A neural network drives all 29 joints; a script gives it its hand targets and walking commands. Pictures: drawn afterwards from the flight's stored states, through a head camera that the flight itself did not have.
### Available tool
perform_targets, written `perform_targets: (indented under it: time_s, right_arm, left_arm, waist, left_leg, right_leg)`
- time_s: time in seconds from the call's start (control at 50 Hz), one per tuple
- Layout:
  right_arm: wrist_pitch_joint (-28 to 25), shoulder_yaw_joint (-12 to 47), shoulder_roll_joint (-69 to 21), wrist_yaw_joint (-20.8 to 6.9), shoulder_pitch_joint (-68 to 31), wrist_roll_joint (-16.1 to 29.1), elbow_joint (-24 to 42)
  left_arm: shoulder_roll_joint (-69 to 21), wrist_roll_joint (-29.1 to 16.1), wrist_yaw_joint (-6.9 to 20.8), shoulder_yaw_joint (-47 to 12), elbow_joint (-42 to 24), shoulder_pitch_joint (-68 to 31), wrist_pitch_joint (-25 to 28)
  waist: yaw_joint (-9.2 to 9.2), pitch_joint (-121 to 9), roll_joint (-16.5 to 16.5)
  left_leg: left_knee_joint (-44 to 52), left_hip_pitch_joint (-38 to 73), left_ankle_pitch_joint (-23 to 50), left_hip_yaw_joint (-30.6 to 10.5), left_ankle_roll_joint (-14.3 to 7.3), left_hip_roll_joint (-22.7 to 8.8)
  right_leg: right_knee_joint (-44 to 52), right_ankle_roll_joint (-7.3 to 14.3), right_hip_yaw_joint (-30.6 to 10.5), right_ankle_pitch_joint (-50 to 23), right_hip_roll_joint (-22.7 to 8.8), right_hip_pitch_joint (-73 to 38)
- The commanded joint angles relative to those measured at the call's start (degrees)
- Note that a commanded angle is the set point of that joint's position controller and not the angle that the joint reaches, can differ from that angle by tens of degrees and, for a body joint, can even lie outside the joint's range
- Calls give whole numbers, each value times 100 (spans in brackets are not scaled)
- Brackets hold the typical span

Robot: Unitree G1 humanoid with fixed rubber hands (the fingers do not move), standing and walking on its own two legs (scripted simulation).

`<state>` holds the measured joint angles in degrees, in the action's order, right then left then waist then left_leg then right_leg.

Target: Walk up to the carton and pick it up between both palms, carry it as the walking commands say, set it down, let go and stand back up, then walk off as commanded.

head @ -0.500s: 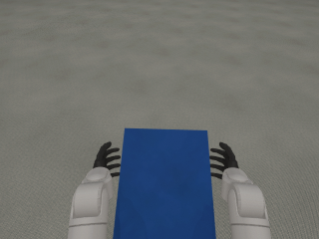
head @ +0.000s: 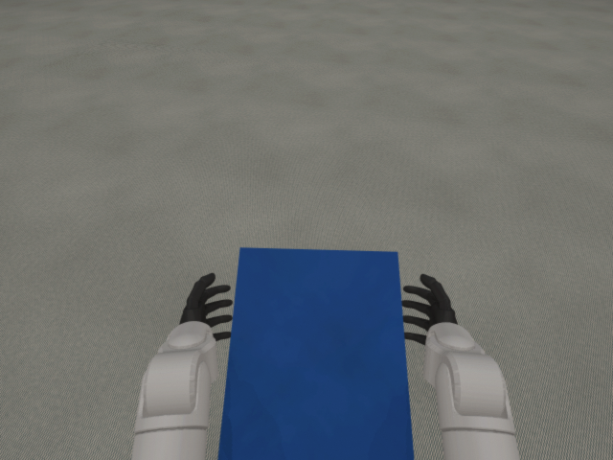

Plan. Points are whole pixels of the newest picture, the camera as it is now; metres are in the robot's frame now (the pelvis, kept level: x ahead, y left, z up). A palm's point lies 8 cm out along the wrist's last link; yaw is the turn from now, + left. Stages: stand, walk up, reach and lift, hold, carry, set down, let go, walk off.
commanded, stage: carry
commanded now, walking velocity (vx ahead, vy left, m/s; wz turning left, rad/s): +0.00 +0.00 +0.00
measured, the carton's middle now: (315, 354) +0.30 +0.00 -0.03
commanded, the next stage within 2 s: none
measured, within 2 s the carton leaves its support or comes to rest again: neither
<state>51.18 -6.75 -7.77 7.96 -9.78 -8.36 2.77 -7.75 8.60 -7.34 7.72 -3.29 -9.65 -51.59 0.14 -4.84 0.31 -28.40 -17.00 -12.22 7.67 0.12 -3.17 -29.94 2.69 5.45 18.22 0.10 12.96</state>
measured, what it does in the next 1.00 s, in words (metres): stands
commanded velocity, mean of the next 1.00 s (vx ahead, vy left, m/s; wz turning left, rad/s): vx -0.01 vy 0.00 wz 0.02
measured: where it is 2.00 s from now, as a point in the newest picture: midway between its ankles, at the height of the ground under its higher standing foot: outside the picture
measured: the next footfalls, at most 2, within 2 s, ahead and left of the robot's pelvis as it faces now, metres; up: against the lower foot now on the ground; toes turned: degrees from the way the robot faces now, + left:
right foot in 1.60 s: -0.09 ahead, -0.11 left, +0.00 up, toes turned +12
left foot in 1.98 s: -0.31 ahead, +0.11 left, +0.00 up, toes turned +35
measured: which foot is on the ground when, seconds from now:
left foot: down 0.00-1.00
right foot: down 0.00-1.00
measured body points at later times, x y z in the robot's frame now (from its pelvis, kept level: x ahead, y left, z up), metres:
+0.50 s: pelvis +0.00 +0.00 +0.00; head -0.02 +0.00 +0.45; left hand +0.29 +0.16 +0.06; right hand +0.29 -0.16 +0.05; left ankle +0.03 +0.12 -0.74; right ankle -0.02 -0.08 -0.74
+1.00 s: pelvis +0.00 +0.00 +0.00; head -0.02 +0.00 +0.45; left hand +0.29 +0.16 +0.06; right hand +0.29 -0.16 +0.05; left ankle +0.03 +0.12 -0.74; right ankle -0.02 -0.08 -0.74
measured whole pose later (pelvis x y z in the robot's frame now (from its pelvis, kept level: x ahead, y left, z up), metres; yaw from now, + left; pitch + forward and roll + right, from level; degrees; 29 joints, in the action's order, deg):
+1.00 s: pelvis +0.00 +0.00 +0.00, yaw +0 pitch +1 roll +1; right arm 49.5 -6.9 -7.8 7.5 -9.7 -8.9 1.2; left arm -7.8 9.1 -6.9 7.9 -1.8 -9.7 -49.9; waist 0.2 -4.9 0.1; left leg -28.5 -16.9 -12.3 7.7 0.1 -3.2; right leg -29.9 2.6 5.4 18.2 0.1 12.8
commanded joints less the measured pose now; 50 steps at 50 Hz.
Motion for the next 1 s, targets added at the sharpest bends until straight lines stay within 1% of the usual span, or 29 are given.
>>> perform_targets:
  time_s: [0.0, 0.48, 0.96, 0.98]
  right_arm:
    - [-106, 2741, -4368, -1198, -2055, 1412, 382]
    - [-254, 2723, -4373, -1250, -2095, 1337, 210]
    - [-284, 2745, -4397, -1260, -2088, 1326, 200]
    - [-250, 2903, -4530, -1245, -2111, 1458, 542]
  left_arm:
    - [-4283, -1419, 1185, -2712, -394, -2117, 112]
    - [-4298, -1349, 1238, -2693, -224, -2154, 259]
    - [-4331, -1341, 1247, -2715, -219, -2141, 286]
    - [-4490, -1479, 1232, -2878, -559, -2185, 252]
  waist:
    - [-8, -1106, 15]
    - [-5, -1114, 13]
    - [-4, -1102, 9]
    - [-6, -1111, -27]
  left_leg:
    - [248, 631, 959, -596, -156, -540]
    - [252, 631, 950, -599, -163, -545]
    - [253, 638, 925, -606, -172, -546]
    - [236, 594, 1204, -657, -175, -561]
  right_leg:
    - [500, 5, -747, -1581, -803, -134]
    - [500, 13, -759, -1586, -802, -141]
    - [503, 23, -767, -1575, -795, -134]
    - [459, 1, -728, -1820, -804, -220]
